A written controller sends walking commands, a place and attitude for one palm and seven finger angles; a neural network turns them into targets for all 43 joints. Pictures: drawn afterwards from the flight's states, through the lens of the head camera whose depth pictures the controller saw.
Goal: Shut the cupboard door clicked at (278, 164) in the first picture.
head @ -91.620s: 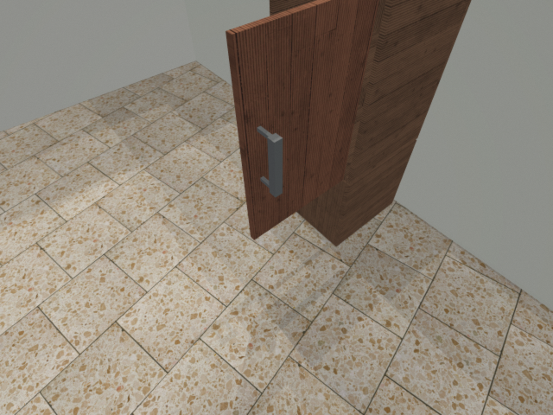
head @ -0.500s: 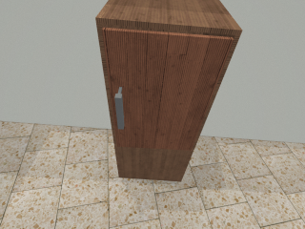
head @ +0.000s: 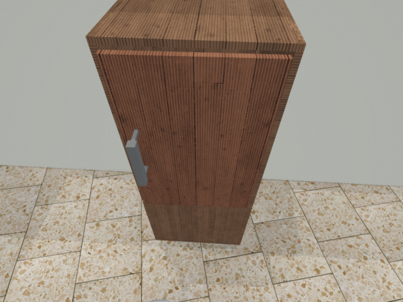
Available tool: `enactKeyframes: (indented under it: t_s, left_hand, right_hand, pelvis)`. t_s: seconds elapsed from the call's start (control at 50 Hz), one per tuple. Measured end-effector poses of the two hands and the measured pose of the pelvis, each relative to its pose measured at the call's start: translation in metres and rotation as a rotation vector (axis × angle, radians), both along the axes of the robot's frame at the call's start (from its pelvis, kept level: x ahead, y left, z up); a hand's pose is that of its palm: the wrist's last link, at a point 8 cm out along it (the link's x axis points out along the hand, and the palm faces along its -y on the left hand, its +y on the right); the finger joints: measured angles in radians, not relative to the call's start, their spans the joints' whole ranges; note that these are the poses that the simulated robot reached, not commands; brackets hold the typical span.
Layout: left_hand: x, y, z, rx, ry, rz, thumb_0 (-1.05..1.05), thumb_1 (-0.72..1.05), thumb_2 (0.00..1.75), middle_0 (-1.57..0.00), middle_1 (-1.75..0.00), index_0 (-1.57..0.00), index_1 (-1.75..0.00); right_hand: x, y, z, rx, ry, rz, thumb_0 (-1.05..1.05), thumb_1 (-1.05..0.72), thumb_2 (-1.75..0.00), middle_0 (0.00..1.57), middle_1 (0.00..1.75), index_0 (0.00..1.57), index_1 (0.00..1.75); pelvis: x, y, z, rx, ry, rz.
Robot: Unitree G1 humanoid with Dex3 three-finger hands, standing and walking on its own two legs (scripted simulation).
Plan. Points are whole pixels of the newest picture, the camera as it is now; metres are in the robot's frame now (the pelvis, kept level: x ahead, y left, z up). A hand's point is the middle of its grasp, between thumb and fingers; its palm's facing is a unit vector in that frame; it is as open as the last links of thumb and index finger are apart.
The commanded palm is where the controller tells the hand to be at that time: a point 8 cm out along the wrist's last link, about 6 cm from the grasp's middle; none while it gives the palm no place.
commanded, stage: come to a stop and stand still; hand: left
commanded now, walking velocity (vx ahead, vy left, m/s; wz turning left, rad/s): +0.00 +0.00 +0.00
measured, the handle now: (139, 158) +0.48 +0.20 -0.04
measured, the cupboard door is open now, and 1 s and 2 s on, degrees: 1 1 1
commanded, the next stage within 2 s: look again from close up in 1.42 s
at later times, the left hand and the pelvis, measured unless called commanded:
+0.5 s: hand out of the picture +0.05 +0.20 -0.18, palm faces +0.05 -0.97 -0.25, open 7.4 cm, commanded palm none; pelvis +0.01 +0.00 -0.01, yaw -2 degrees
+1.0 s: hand out of the picture -0.01 +0.18 -0.18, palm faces +0.09 -0.98 -0.17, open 7.4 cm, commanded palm none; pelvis +0.00 +0.01 +0.00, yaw +1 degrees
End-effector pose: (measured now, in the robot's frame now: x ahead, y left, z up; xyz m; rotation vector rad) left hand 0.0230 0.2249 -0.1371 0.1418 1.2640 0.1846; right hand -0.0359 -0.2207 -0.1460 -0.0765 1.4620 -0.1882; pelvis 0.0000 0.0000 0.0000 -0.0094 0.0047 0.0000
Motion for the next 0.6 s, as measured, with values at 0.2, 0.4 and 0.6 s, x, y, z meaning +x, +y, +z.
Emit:
enactKeyframes:
  t_s: [0.2, 0.4, 0.6]
  left_hand:
    - [-0.026, -0.011, -0.030, -0.121, 0.207, 0.073, 0.01, 0.92, 0.89, -0.20, -0.29, -0.20, -0.30]
    - [0.006, 0.016, -0.015, -0.031, 0.162, 0.029, 0.01, 0.91, 0.89, -0.20, -0.29, -0.20, -0.30]
    - [0.012, 0.006, 0.000, 0.079, 0.010, -0.013, 0.00, 0.91, 0.89, -0.19, -0.29, -0.19, -0.30]
  right_hand:
    - [0.150, 0.010, 0.011, -0.091, -0.234, 0.132, 0.01, -0.91, -0.90, 0.19, 0.30, 0.19, 0.29]
    - [0.180, 0.032, 0.009, -0.037, -0.310, 0.130, 0.00, -0.90, -0.90, 0.20, 0.30, 0.20, 0.29]
    - [0.107, -0.021, -0.017, -0.008, -0.218, 0.063, 0.00, -0.90, -0.90, 0.20, 0.30, 0.20, 0.30]
  pelvis:
    - [0.045, 0.020, -0.011, -0.022, -0.015, 0.004]
    - [0.029, 0.020, -0.004, -0.008, -0.016, -0.021]
    - [-0.002, -0.015, -0.015, 0.020, -0.027, -0.018]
